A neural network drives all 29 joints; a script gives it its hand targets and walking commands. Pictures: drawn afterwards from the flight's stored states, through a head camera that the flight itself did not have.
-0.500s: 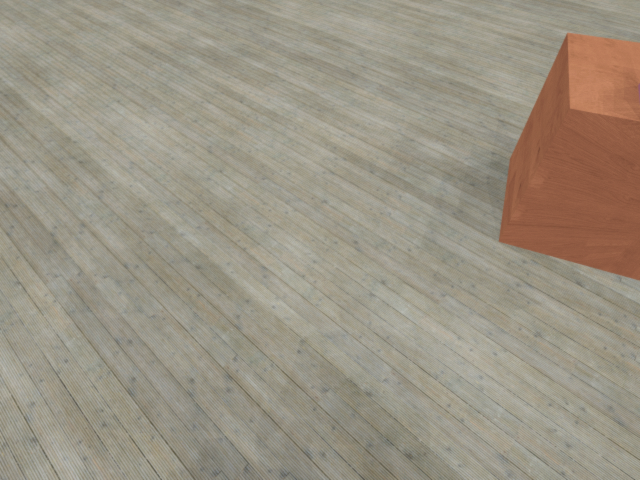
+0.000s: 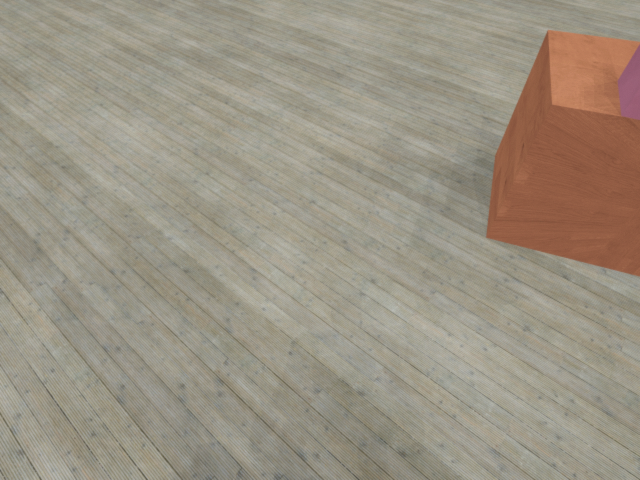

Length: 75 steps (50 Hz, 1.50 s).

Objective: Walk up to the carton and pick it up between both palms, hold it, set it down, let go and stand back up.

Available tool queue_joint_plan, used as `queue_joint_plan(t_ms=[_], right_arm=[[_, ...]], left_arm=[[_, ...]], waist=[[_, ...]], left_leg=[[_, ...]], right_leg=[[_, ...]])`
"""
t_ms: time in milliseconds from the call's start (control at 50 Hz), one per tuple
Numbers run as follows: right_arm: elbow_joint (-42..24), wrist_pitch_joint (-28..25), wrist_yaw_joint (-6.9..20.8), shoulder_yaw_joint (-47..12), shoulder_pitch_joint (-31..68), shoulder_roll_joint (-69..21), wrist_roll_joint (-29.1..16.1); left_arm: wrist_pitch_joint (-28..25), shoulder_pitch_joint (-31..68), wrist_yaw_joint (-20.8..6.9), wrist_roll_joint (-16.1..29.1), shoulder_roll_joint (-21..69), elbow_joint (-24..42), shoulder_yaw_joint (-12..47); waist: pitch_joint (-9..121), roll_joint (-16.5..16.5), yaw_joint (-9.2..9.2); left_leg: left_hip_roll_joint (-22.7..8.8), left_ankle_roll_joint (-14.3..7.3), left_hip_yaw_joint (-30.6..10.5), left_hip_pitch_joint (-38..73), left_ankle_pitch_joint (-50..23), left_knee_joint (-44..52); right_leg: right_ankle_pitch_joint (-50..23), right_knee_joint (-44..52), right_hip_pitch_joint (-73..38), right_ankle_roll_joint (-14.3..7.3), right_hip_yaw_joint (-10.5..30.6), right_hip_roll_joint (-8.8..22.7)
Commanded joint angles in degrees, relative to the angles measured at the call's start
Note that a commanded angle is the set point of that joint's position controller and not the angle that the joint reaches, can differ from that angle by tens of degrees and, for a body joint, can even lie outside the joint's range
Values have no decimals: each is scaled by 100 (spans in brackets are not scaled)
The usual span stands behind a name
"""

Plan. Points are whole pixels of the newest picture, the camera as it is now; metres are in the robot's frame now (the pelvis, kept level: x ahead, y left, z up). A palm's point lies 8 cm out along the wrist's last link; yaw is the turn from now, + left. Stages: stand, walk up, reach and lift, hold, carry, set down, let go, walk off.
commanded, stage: walk up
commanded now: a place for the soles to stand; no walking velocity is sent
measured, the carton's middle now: out of the picture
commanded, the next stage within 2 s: none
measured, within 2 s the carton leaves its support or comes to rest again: neither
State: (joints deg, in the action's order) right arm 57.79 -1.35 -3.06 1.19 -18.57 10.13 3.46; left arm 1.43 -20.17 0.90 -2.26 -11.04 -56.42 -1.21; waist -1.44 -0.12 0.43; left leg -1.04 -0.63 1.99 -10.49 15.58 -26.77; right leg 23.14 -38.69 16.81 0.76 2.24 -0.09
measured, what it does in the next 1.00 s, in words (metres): walks ahead, turning right: right foot, then left foot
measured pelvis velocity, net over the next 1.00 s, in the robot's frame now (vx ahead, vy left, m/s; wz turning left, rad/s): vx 0.33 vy -0.30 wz -0.38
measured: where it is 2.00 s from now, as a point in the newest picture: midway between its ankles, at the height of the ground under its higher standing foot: (510, 343)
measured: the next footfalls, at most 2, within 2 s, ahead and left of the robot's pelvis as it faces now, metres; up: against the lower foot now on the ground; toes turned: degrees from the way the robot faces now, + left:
right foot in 0.28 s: +0.15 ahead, -0.25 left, +0.00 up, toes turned -17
left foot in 0.60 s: +0.33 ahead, -0.08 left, +0.00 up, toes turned -8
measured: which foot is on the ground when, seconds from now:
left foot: down 0.00-0.28, up 0.30-0.58, down 0.60-0.98, up 1.00-1.00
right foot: up 0.00-0.26, down 0.28-0.60, up 0.62-0.96, down 0.98-1.00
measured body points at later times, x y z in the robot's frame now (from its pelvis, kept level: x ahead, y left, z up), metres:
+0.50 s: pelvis +0.12 -0.14 -0.02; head +0.13 -0.14 +0.43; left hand +0.18 +0.12 -0.15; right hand +0.14 -0.42 -0.14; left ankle +0.19 -0.03 -0.70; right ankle +0.11 -0.24 -0.74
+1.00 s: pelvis +0.33 -0.30 -0.03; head +0.34 -0.32 +0.42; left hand +0.55 -0.11 -0.13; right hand +0.18 -0.53 -0.17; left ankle +0.29 -0.08 -0.73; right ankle +0.39 -0.45 -0.74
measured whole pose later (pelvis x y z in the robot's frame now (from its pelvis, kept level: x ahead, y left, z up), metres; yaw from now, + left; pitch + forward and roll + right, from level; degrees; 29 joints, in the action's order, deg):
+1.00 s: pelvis +0.33 -0.30 -0.03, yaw -22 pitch -3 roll +1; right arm 48.1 -2.3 -1.5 2.2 -31.2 15.1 3.1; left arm -1.8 -11.7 -5.5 -2.5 -15.3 -41.1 -3.8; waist -5.0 0.1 -2.0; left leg -12.1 0.3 9.2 -5.3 27.8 -41.8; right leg 12.0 -39.9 25.8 -2.4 -4.6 4.9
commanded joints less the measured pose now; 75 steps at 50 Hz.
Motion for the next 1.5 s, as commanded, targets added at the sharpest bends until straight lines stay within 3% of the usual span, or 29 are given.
queue_joint_plan(t_ms=[0, 100, 200, 240, 260, 280, 300, 360, 460, 560, 580, 600, 620, 640, 740, 900, 940, 960, 980, 1000, 1020, 1100, 1220, 1300, 1320, 1340, 1360, 1420, 1480], right_arm=[[-159, -176, -245, 510, -600, 1366, 264], [-339, -276, -109, 549, -33, 1357, 194], [-420, -181, -15, 591, 83, 1593, 194], [-480, -74, 26, 515, 267, 1511, 144], [-525, -14, 94, 363, 85, 1132, 104], [-936, -6, 197, 133, 142, 622, -38], [-1291, 7, 225, 205, 396, 931, -175], [-1243, -35, 273, 258, 79, 1202, -227], [-1452, -99, 365, 279, -232, 950, -225], [-1683, -211, 264, 508, -1071, 1002, -141], [-1631, -239, 188, 587, -1715, 1176, -86], [-1641, -267, 92, 669, -2198, 1699, 80], [-1633, -210, -31, 645, -2001, 1899, 71], [-1700, -202, -116, 617, -1459, 1888, 40], [-1602, -454, -29, 392, -689, 1489, 67], [-1508, -381, 62, 465, -804, 1685, -18], [-1560, -272, 83, 413, -686, 1665, -33], [-1584, -210, 129, 269, -992, 1315, -39], [-1837, -180, 212, 88, -1307, 826, -98], [-2236, -132, 212, 193, -1027, 1022, -235], [-2305, -73, 213, 262, -697, 1244, -240], [-1940, -67, 267, 295, -1311, 1041, -189], [-2251, -151, 260, 277, -678, 761, -216], [-2293, -240, 182, 491, -1274, 919, -148], [-2241, -257, 115, 575, -1821, 1167, -95], [-2246, -261, 14, 713, -2236, 1789, 57], [-2213, -174, -108, 738, -2066, 1974, 17], [-2341, -239, -185, 575, -1019, 1613, 38], [-2199, -386, -89, 476, -493, 1557, 34]], left_arm=[[59, 587, -151, -284, -830, 965, -334], [72, 128, -483, -104, -619, 1055, -440], [-90, -126, -614, 72, -644, 1012, -519], [-207, -841, -557, 75, -816, 726, -649], [-258, -1473, -462, 83, -1104, 456, -761], [-267, -1844, -347, 44, -1900, 481, -836], [-251, -1421, -263, 103, -2098, 693, -718], [-200, -312, -122, 73, -1915, 931, -597], [-295, -136, -203, -39, -1502, 924, -400], [-220, 236, -372, 84, -1386, 1007, -327], [-214, 303, -406, 75, -1150, 1100, -224], [-219, 147, -455, 47, -735, 1366, -129], [-99, 39, -406, -107, -1053, 1415, -268], [8, 53, -389, -176, -1235, 1387, -330], [-41, 49, -565, -84, -842, 1446, -310], [-282, 507, -753, 42, -565, 1743, -325], [-341, -237, -673, -1, -793, 1563, -458], [-371, -910, -564, -34, -1181, 1323, -592], [-375, -1329, -439, -82, -1854, 1299, -716], [-316, -1042, -318, 97, -2353, 1511, -717], [-252, -499, -205, 181, -2225, 1591, -664], [-294, 297, -182, 58, -1394, 1737, -381], [-328, 61, -271, -19, -1381, 1659, -304], [-223, 383, -387, 51, -1311, 1717, -208], [-218, 428, -415, 23, -1117, 1798, -106], [-209, 201, -457, -21, -786, 2028, -34], [-40, 193, -423, -132, -1216, 2067, -216], [112, 484, -445, -130, -1242, 2172, -258], [74, 114, -573, -58, -959, 2089, -246]], waist=[[-822, 163, -346], [-773, 1006, -114], [-852, 864, 70], [-718, 253, 467], [-456, -827, 770], [-266, -2505, 1019], [-255, -1945, 876], [-732, -814, 318], [-637, -661, 228], [-289, 47, -319], [-164, 458, -662], [58, 1638, -851], [-223, 922, -608], [-647, 474, -383], [-665, 763, -97], [-464, 704, -18], [-244, 365, 459], [205, -491, 732], [627, -1775, 911], [755, -1710, 938], [149, -970, 763], [-216, -732, 158], [-249, -621, 292], [-85, -78, -263], [61, 250, -615], [438, 1423, -828], [206, 779, -681], [-452, 414, -386], [-377, 798, -84]], left_leg=[[-2827, -1572, -2534, 664, 2380, 1605], [-2162, -1249, -635, -29, 1968, 1766], [-1881, -1079, 472, -972, 2255, 1260], [-1605, -920, 885, -1692, 2458, 140], [-1070, -720, 1258, -1867, 1923, -1596], [-195, -337, 1232, -2906, 2409, -3780], [-273, -322, -38, -3110, 2218, -4554], [-785, -268, -276, -3020, 1237, -4625], [-601, -18, 153, -1842, 982, -2388], [-40, -258, 558, 720, -276, -885], [-348, -441, -13, 1584, 373, -549], [-2094, -955, -2817, 1746, 2962, 1038], [-2845, -1364, -4414, 1212, 4225, 1846], [-2865, -1490, -4161, 734, 4206, 1804], [-2101, -1306, -1219, 176, 943, 1485], [-1742, -1061, 431, -590, -177, 936], [-1603, -876, 681, -990, -498, -175], [-1175, -633, 1055, -1215, -589, -1798], [-489, -259, 971, -2376, 1191, -3692], [-97, -188, 15, -2855, 1973, -4634], [-378, -220, -563, -2884, 1475, -5096], [-626, -72, -381, -2142, 812, -4088], [-381, -49, 246, -1625, 346, -1759], [43, -336, 360, 715, -489, -797], [-447, -587, -403, 1541, 165, -538], [-2197, -1245, -3290, 1876, 2413, 787], [-2768, -1771, -4647, 1318, 3598, 1414], [-2327, -1630, -3090, 408, 2312, 1205], [-1847, -1406, -1576, -252, 662, 1065]], right_leg=[[195, -2219, 2930, 55, 398, 703], [-190, -1695, 1975, 173, 67, 885], [-329, -535, 149, -139, -909, 649], [-427, -54, -1177, -289, -1306, 318], [17, 314, -1778, -406, -1250, -49], [1990, 1884, -1788, -1071, 1707, 1194], [2998, 2976, -1211, -1618, 3541, 1982], [3186, 2840, -345, -1649, 2774, 2039], [921, 2447, 191, -1594, 1263, 1529], [1638, 1349, 1580, -1105, 465, 944], [1787, 289, 2239, -796, 116, 597], [1267, -2028, 2736, -334, -634, -86], [1248, -3053, 2962, -169, -62, -14], [760, -3567, 3117, -84, 159, 238], [-252, -2575, 2419, 176, 239, 737], [-1273, -283, 223, -232, -898, 474], [-1113, 151, -1002, -409, -1090, 209], [-747, 383, -1865, -541, -950, 90], [436, 1135, -2575, -1037, 1316, 1363], [1607, 2535, -2011, -1533, 3426, 2278], [2020, 2679, -1323, -1500, 3130, 2386], [374, 2287, -204, -1430, 1144, 1709], [-1362, 1950, -270, -1409, 367, 1532], [127, 1017, 1268, -880, -202, 1062], [260, -23, 1902, -631, -477, 827], [832, -2183, 2572, -227, -997, 178], [1313, -3221, 2802, -98, -425, 193], [302, -3706, 3061, 102, 34, 703], [2, -2650, 2130, 201, 41, 927]])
